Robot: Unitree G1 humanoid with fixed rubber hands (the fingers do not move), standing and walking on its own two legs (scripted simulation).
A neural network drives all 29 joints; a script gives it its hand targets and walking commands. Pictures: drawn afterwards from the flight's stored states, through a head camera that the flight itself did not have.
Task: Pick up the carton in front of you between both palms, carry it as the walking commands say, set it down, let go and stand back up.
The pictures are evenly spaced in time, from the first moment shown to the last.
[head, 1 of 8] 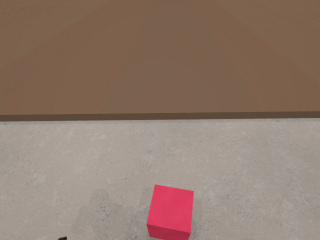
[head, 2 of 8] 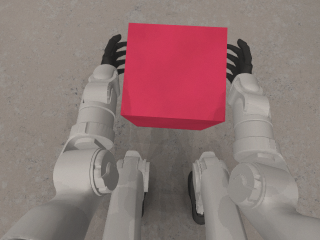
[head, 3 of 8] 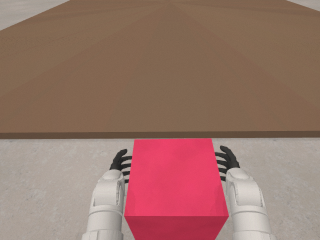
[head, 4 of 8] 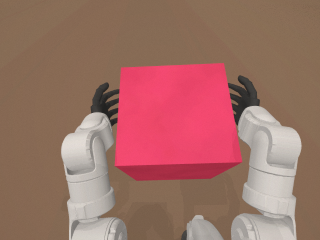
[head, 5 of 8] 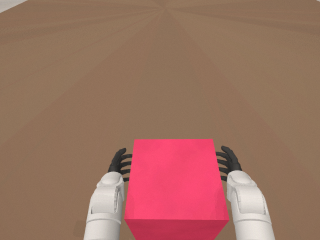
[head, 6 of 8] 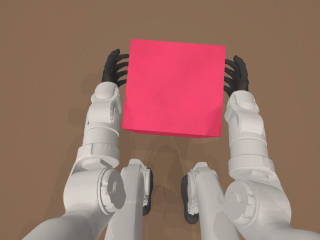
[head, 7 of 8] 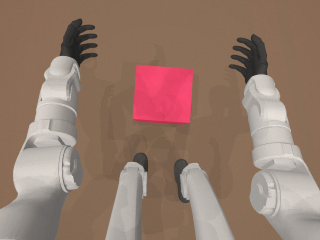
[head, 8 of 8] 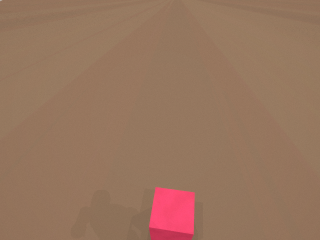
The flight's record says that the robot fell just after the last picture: no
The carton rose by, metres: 0.82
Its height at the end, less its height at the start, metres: +0.08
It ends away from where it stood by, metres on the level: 2.63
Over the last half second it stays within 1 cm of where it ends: yes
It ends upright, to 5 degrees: yes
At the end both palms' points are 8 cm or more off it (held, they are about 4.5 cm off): yes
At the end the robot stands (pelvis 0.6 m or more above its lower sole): yes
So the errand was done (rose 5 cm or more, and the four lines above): yes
